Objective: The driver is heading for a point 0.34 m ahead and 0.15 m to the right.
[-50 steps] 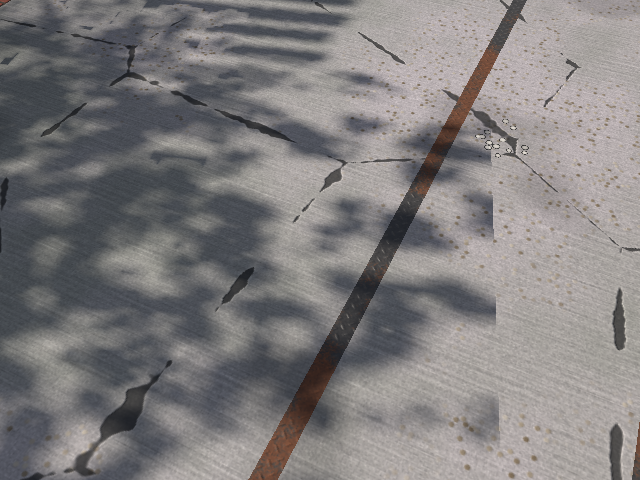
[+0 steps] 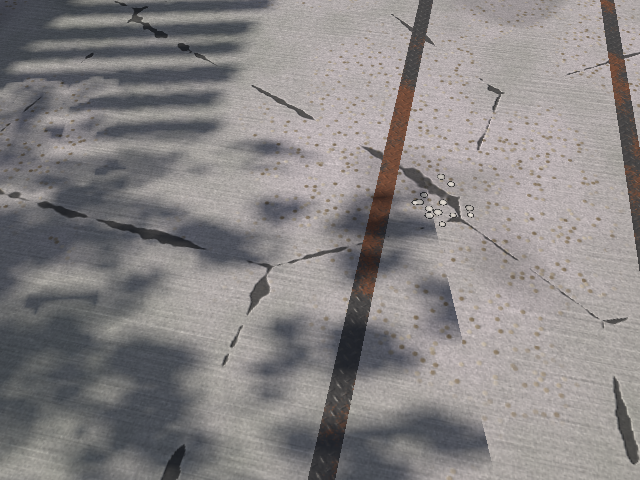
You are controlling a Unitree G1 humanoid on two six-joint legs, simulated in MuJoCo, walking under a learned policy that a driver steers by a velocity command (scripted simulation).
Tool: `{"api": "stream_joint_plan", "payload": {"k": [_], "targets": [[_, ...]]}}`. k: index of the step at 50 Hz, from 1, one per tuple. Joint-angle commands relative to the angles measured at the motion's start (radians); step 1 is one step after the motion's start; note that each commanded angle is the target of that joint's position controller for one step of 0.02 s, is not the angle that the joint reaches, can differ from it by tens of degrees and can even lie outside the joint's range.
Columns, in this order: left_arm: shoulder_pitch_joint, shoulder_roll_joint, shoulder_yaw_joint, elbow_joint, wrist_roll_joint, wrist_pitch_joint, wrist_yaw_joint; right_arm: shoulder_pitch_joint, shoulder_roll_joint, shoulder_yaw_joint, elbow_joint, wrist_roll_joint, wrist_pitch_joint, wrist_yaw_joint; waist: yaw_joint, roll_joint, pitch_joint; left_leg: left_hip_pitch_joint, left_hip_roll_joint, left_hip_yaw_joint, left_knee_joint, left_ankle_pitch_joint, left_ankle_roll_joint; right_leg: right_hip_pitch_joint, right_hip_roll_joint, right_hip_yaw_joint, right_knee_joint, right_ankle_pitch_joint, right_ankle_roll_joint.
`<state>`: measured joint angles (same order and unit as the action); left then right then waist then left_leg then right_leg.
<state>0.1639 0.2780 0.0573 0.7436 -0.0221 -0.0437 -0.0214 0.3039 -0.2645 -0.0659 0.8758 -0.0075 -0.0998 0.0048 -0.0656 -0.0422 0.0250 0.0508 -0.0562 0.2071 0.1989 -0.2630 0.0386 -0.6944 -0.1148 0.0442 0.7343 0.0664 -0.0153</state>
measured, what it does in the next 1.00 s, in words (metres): walks ahead: right foot, then left foot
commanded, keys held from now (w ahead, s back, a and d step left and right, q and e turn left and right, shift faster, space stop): w+e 0.20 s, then no key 0.80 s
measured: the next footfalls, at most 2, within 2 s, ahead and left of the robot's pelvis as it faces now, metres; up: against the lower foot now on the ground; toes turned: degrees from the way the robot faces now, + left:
right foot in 0.14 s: +0.27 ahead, -0.13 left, +0.00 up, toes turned -8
left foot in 0.60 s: +0.49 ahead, +0.04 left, +0.00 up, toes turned -13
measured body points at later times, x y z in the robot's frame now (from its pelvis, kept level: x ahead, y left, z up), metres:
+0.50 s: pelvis +0.27 -0.05 +0.00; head +0.31 -0.07 +0.45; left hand +0.43 +0.20 -0.10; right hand +0.38 -0.34 -0.11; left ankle +0.45 +0.08 -0.69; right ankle +0.23 -0.12 -0.74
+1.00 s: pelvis +0.37 -0.05 -0.01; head +0.38 -0.06 +0.44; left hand +0.50 +0.19 -0.14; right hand +0.45 -0.33 -0.13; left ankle +0.46 +0.05 -0.74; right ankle +0.30 -0.17 -0.74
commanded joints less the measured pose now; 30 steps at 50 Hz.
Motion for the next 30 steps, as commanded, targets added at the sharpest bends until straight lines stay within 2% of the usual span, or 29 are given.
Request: {"api": "stream_joint_plan", "payload": {"k": [1,3,5,6,7,8,9,10,11,12,13,14,17,19,21,23,25,27,28,29,30], "targets": [[-0.141,0.034,-0.003,-0.125,0.000,-0.015,-0.025,0.012,-0.175,-0.041,-0.040,0.013,0.012,-0.010,-0.025,0.054,0.092,0.015,0.326,-0.056,-0.047,0.399,0.125,-0.057,0.006,-0.048,-0.083,-0.021,-0.022],[-0.153,0.046,0.002,-0.156,-0.002,-0.014,-0.039,0.012,-0.192,-0.045,-0.038,0.020,0.032,-0.015,-0.009,0.071,0.078,0.075,0.342,-0.033,0.022,0.567,0.108,-0.036,0.034,-0.088,-0.110,-0.109,-0.049],[-0.088,0.084,0.022,-0.164,-0.002,-0.007,-0.044,-0.010,-0.223,-0.054,-0.051,0.024,0.048,-0.024,0.045,0.120,0.002,0.103,0.339,-0.005,0.173,0.920,0.085,0.099,0.105,-0.149,-0.103,-0.216,-0.088],[0.013,0.121,0.043,-0.147,-0.004,-0.003,-0.041,-0.021,-0.234,-0.056,-0.056,0.025,0.057,-0.029,0.105,0.132,-0.061,0.086,0.327,0.006,0.322,1.032,0.073,0.232,0.149,-0.168,-0.105,-0.253,-0.115],[0.177,0.174,0.075,-0.110,-0.005,0.000,-0.028,-0.040,-0.228,-0.050,-0.064,0.029,0.059,-0.033,0.199,0.112,-0.144,-0.020,0.290,0.028,0.543,0.982,0.041,0.479,0.186,-0.157,-0.176,-0.196,-0.155],[0.305,0.263,0.104,-0.086,-0.005,0.014,-0.004,-0.010,-0.167,-0.027,-0.085,0.003,0.048,-0.033,0.230,-0.034,-0.242,-0.287,0.233,0.027,0.863,0.556,-0.003,0.788,0.028,0.099,-0.185,-0.173,-0.219],[0.235,0.326,0.106,-0.119,-0.005,0.003,-0.004,0.048,-0.055,0.009,-0.141,-0.005,0.013,-0.017,0.112,-0.238,-0.340,-0.713,-0.012,-0.124,1.221,-0.299,-0.061,1.076,-0.205,0.716,-0.344,-0.329,-0.430],[0.264,0.239,0.080,-0.131,0.004,-0.008,-0.011,-0.049,-0.156,-0.009,-0.153,0.027,-0.030,0.004,0.191,-0.103,-0.404,-0.820,0.033,-0.328,1.270,-0.289,-0.037,1.106,-0.224,0.777,-0.435,-0.384,-0.412],[0.219,0.187,0.064,-0.128,0.017,-0.017,-0.011,-0.114,-0.170,-0.011,-0.175,0.058,-0.044,0.012,0.178,-0.057,-0.258,-0.850,0.078,-0.313,1.227,-0.218,-0.019,0.987,-0.203,0.599,-0.428,-0.224,-0.361],[0.144,0.158,0.053,-0.134,0.018,-0.024,-0.013,-0.117,-0.155,-0.006,-0.167,0.045,-0.045,0.006,0.120,0.057,-0.147,-0.804,0.126,-0.296,1.129,-0.154,-0.022,0.809,-0.159,0.440,-0.410,0.029,-0.321],[0.082,0.122,0.043,-0.146,0.019,-0.026,-0.009,-0.110,-0.165,-0.014,-0.150,0.019,-0.034,-0.004,0.087,0.071,-0.113,-0.737,0.164,-0.286,1.044,-0.129,-0.031,0.694,-0.123,0.328,-0.401,0.195,-0.290],[0.051,0.112,0.037,-0.159,0.028,-0.026,-0.004,-0.089,-0.166,-0.018,-0.143,0.013,-0.017,-0.004,0.061,0.052,-0.095,-0.669,0.175,-0.281,1.020,-0.116,-0.042,0.605,-0.102,0.273,-0.417,0.297,-0.281],[0.045,0.145,0.041,-0.136,0.028,-0.034,0.007,-0.047,-0.119,-0.008,-0.131,-0.001,0.021,-0.014,0.030,0.032,-0.094,-0.595,0.159,-0.246,0.887,-0.044,-0.089,0.489,-0.066,0.156,-0.446,0.504,-0.276],[0.044,0.151,0.041,-0.120,0.024,-0.026,0.019,-0.081,-0.095,0.002,-0.140,-0.005,0.029,-0.018,0.037,0.001,-0.097,-0.583,0.143,-0.228,0.743,0.064,-0.104,0.473,-0.025,0.080,-0.441,0.522,-0.248],[0.047,0.145,0.038,-0.107,0.019,-0.013,0.029,-0.133,-0.085,0.010,-0.146,-0.002,0.026,-0.012,0.064,-0.027,-0.111,-0.537,0.122,-0.216,0.588,0.216,-0.105,0.478,0.015,0.029,-0.430,0.460,-0.209],[0.075,0.144,0.035,-0.086,0.020,-0.002,0.035,-0.184,-0.091,0.010,-0.155,0.003,0.020,-0.001,0.096,-0.036,-0.121,-0.510,0.105,-0.219,0.481,0.325,-0.100,0.514,0.006,0.039,-0.419,0.384,-0.192],[0.083,0.137,0.030,-0.067,0.024,0.003,0.035,-0.210,-0.101,0.007,-0.163,0.004,0.016,0.008,0.107,-0.044,-0.112,-0.505,0.099,-0.234,0.421,0.327,-0.085,0.551,-0.023,0.075,-0.396,0.322,-0.189],[0.075,0.129,0.026,-0.052,0.024,0.006,0.033,-0.219,-0.121,-0.002,-0.170,-0.004,0.011,0.014,0.101,-0.052,-0.097,-0.505,0.092,-0.240,0.370,0.262,-0.057,0.585,-0.050,0.117,-0.341,0.295,-0.183],[0.065,0.124,0.023,-0.046,0.021,0.007,0.033,-0.200,-0.128,-0.007,-0.165,-0.010,0.007,0.016,0.084,-0.052,-0.095,-0.478,0.087,-0.237,0.326,0.256,-0.039,0.593,-0.051,0.133,-0.301,0.273,-0.170],[0.053,0.113,0.019,-0.041,0.016,0.008,0.034,-0.157,-0.129,-0.010,-0.150,-0.017,0.003,0.015,0.054,-0.042,-0.101,-0.405,0.080,-0.227,0.245,0.345,-0.017,0.585,-0.027,0.129,-0.248,0.238,-0.144],[0.086,0.097,0.014,-0.037,0.027,0.002,0.034,-0.135,-0.167,-0.018,-0.147,-0.027,-0.003,0.009,0.059,0.009,-0.129,-0.287,0.137,-0.282,0.230,0.681,0.014,0.551,0.032,0.109,-0.179,0.160,-0.097]]}}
